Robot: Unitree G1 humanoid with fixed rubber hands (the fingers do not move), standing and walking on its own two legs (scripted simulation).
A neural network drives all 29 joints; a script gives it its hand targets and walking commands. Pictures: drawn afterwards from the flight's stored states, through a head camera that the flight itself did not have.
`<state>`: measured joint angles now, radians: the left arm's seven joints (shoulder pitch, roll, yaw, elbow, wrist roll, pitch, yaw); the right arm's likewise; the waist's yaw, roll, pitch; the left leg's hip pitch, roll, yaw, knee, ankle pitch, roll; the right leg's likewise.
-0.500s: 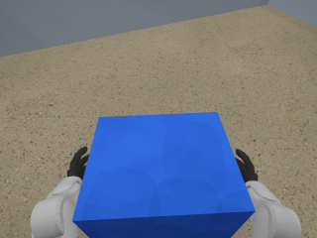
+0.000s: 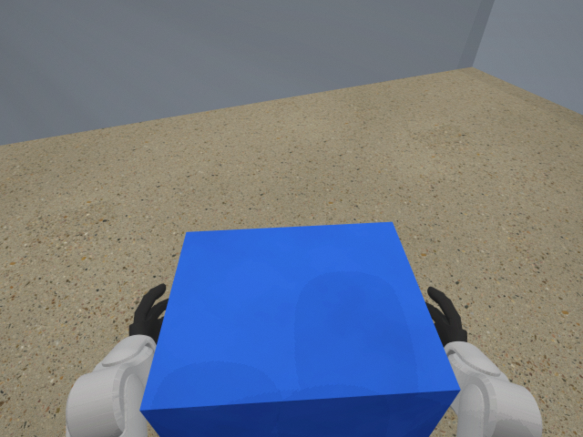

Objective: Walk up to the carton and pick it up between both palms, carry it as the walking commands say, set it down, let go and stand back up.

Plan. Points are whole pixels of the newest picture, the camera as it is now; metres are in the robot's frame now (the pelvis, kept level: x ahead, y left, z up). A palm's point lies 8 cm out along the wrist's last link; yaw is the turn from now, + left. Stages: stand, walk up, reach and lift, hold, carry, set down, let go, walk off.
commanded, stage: carry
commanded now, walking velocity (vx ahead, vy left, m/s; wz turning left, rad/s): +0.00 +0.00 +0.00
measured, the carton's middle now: (296, 361) +0.23 +0.00 +0.01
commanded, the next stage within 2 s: hold in 1.42 s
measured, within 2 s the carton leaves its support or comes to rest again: neither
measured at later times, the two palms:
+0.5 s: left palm (158, 337) +0.24 +0.17 +0.07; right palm (446, 345) +0.23 -0.19 +0.06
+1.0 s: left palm (157, 316) +0.28 +0.19 +0.05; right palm (424, 322) +0.27 -0.18 +0.05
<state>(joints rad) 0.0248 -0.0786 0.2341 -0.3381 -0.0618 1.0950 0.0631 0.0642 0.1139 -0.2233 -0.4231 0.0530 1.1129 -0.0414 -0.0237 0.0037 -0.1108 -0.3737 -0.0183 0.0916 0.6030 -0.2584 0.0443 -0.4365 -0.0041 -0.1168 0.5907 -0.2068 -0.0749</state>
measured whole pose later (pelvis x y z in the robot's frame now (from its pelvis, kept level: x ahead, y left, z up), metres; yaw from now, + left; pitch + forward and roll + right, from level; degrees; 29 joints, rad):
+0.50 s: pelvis +0.00 -0.01 +0.00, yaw +0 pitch +1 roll +1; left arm 0.01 -0.07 0.23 -0.27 -0.05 0.99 0.05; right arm 0.06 0.11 -0.22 -0.34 0.05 0.99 -0.02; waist -0.02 0.00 -0.11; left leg -0.37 -0.02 0.09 0.59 -0.25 0.04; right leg -0.44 0.00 -0.12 0.58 -0.18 -0.07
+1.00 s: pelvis +0.04 +0.00 +0.00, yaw +0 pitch +4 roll +0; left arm 0.00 -0.05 0.23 -0.22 -0.05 0.93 0.02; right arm 0.06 0.11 -0.21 -0.29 0.04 0.91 -0.01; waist -0.02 0.00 -0.10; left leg -0.37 -0.02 0.09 0.59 -0.28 0.04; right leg -0.44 0.00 -0.12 0.57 -0.21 -0.07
